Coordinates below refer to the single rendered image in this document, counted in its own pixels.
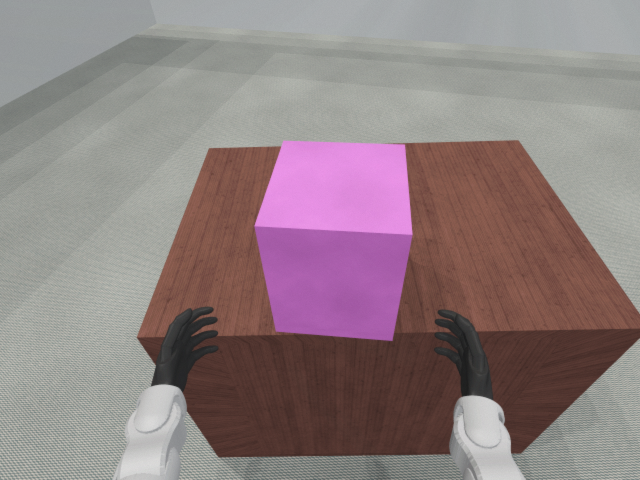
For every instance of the left robot forearm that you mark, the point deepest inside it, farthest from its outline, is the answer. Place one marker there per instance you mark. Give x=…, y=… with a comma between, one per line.
x=155, y=434

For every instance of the carton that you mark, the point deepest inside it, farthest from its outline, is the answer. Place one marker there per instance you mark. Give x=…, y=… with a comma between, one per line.
x=334, y=233

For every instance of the right robot forearm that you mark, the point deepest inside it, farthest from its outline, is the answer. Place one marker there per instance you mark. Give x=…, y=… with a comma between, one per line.
x=480, y=444

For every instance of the right robot hand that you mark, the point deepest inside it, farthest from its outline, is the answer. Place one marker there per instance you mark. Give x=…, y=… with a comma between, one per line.
x=471, y=360

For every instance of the pedestal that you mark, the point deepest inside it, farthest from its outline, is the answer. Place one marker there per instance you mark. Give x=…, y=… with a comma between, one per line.
x=491, y=241

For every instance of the left robot hand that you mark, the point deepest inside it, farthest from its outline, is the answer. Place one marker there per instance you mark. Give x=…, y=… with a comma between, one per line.
x=176, y=357

